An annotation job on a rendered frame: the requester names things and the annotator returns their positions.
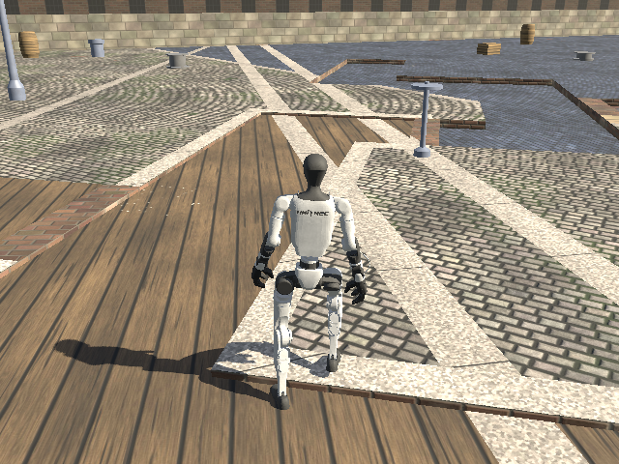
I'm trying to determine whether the robot left foot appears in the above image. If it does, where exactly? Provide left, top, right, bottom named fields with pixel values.
left=271, top=384, right=290, bottom=410

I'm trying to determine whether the robot right hand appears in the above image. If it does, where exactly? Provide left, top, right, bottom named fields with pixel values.
left=344, top=278, right=368, bottom=305

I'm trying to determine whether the left robot upper arm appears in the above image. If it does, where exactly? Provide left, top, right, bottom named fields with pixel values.
left=265, top=194, right=293, bottom=247

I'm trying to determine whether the robot torso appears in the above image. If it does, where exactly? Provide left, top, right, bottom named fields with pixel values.
left=290, top=191, right=336, bottom=290

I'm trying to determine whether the robot left hand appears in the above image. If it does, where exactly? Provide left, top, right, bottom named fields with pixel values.
left=251, top=266, right=274, bottom=288

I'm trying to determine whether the right robot upper arm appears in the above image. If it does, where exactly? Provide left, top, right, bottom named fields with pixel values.
left=334, top=197, right=357, bottom=251

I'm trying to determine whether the robot right forearm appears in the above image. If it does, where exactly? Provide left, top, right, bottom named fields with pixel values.
left=346, top=237, right=365, bottom=282

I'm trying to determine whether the robot left forearm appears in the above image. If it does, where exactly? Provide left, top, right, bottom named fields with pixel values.
left=254, top=232, right=275, bottom=271

